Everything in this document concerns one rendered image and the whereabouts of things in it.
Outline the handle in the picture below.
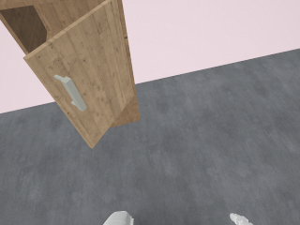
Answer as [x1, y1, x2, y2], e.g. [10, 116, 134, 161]
[54, 74, 87, 112]

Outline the left robot thigh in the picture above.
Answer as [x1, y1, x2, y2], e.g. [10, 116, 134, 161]
[103, 211, 134, 225]

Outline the cupboard door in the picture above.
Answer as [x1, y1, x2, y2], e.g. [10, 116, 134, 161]
[23, 0, 134, 149]

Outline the robot right hand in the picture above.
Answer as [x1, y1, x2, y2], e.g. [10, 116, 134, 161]
[230, 213, 253, 225]

